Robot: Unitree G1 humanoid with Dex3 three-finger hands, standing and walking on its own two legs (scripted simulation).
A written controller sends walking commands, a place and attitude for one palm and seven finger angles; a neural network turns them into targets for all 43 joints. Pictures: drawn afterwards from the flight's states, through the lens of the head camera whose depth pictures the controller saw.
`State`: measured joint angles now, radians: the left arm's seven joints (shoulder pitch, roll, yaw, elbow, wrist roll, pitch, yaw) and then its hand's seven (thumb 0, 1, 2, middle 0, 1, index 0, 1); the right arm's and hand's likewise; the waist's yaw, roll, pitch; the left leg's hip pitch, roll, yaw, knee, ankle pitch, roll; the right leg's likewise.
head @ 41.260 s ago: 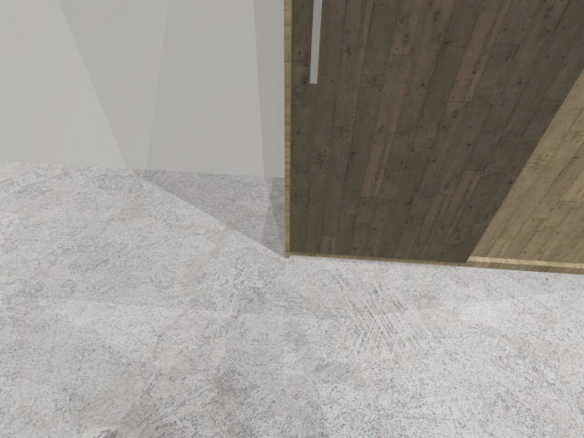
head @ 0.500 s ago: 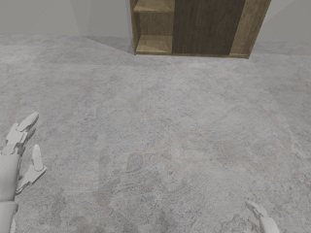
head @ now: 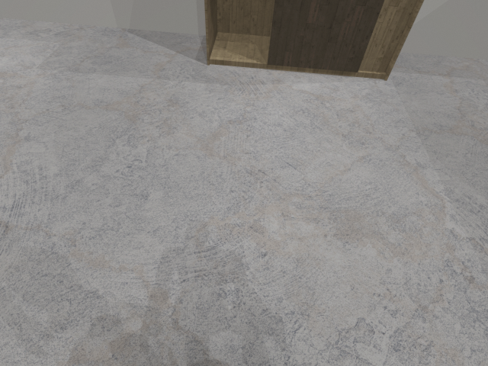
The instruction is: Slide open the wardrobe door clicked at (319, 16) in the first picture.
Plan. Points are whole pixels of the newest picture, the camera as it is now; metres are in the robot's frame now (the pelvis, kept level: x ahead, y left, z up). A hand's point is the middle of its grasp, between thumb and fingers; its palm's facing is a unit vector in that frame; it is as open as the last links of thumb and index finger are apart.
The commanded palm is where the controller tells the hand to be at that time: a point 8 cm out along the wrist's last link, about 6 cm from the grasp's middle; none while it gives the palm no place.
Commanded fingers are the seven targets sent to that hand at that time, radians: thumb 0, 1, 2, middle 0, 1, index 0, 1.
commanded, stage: let the arm hang, fingers relaxed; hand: left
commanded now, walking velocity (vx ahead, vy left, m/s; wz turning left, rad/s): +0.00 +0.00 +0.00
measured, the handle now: out of the picture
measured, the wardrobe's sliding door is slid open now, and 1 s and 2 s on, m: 0.48 0.48 0.48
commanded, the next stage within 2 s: look to check the result in 0.54 s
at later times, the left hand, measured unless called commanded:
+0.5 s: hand out of the picture +0.02 +0.17 -0.18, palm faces -0.02 -0.99 -0.15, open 7.3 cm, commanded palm none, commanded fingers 0.00 0.90 0.90 -0.20 -0.30 -0.20 -0.30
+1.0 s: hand out of the picture +0.03 +0.16 -0.18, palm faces -0.02 -0.99 -0.13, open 7.3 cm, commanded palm none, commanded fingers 0.00 0.90 0.90 -0.20 -0.30 -0.20 -0.30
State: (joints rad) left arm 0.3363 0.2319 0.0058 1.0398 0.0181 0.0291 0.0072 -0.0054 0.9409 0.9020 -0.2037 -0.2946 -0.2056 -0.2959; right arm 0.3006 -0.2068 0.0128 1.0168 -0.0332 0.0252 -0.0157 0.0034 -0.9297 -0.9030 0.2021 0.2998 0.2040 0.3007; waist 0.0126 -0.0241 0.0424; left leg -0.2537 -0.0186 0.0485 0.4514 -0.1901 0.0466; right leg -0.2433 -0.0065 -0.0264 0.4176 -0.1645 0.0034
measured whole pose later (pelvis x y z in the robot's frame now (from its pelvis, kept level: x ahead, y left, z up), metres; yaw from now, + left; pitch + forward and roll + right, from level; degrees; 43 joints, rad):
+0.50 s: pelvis +0.02 +0.01 +0.00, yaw -2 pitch -1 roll +0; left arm 0.27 0.15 -0.01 1.14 0.02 -0.01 0.02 0.01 0.92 0.90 -0.20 -0.29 -0.20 -0.30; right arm 0.30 -0.13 0.02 1.11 -0.02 -0.01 -0.03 0.01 -0.92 -0.90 0.20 0.30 0.20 0.30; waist 0.00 -0.03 0.03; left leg -0.20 -0.04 0.08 0.40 -0.19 0.07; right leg -0.21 -0.02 0.01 0.40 -0.17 0.03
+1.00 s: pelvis +0.03 +0.01 +0.00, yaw -2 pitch -1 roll +0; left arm 0.28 0.13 -0.01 1.17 0.01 -0.01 0.03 0.00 0.91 0.90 -0.20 -0.29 -0.20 -0.30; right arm 0.29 -0.12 0.02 1.14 -0.02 -0.02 -0.04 0.01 -0.91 -0.90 0.20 0.30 0.20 0.30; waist 0.00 -0.02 0.04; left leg -0.16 -0.03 0.08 0.39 -0.22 0.06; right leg -0.18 -0.01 0.01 0.38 -0.19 0.02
